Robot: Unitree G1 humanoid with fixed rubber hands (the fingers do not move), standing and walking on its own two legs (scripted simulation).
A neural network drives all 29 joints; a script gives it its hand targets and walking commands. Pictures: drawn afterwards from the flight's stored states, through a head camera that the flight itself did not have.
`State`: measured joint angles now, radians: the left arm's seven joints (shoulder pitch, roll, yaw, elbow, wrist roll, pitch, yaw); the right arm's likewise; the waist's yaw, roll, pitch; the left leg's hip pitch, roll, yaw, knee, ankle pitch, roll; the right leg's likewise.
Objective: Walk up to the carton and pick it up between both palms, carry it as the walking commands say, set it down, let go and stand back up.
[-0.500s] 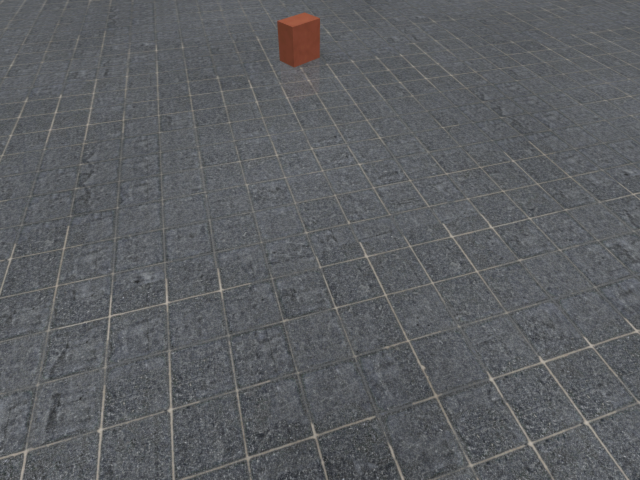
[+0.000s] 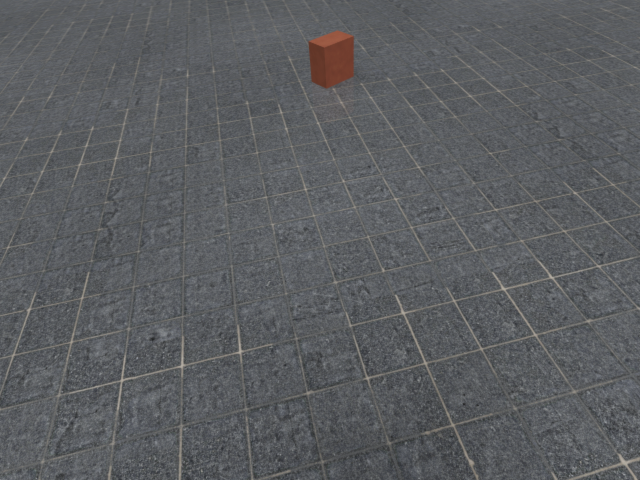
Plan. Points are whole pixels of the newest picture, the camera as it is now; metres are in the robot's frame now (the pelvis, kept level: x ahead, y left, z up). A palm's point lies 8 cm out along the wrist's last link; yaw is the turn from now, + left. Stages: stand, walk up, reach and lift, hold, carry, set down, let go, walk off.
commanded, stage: walk up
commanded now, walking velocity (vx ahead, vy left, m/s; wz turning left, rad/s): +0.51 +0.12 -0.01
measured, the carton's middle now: (331, 59) +2.78 -0.08 -0.62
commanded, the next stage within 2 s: none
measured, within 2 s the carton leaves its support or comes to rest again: neither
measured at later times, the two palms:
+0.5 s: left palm (173, 310) +0.44 +0.29 -0.10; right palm (492, 437) +0.21 -0.20 -0.10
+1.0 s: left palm (178, 306) +0.46 +0.28 -0.11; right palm (440, 240) +0.59 -0.22 -0.12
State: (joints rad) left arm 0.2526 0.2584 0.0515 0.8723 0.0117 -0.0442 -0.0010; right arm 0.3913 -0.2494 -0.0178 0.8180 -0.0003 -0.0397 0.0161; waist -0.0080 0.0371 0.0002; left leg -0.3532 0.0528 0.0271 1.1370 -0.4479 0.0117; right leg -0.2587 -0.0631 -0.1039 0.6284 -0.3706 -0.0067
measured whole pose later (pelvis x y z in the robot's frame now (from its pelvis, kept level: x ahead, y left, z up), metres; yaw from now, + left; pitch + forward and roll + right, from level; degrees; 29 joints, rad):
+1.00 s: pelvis +0.48 +0.02 +0.01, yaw +0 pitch -1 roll +0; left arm 0.42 0.25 0.05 0.92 0.01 -0.05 -0.02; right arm 0.22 -0.25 -0.02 0.85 0.00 -0.02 0.05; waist 0.06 0.02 0.04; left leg -0.41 0.09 0.03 0.81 -0.32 -0.03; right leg -0.10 -0.06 -0.08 0.52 -0.39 0.00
